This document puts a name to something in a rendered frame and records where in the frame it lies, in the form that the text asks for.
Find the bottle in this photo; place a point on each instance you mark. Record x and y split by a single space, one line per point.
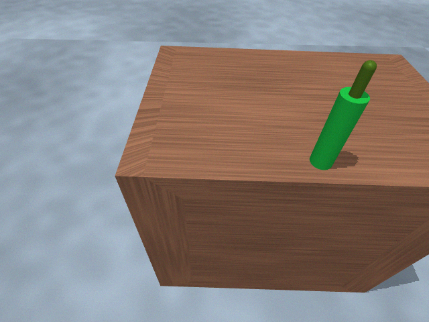
345 113

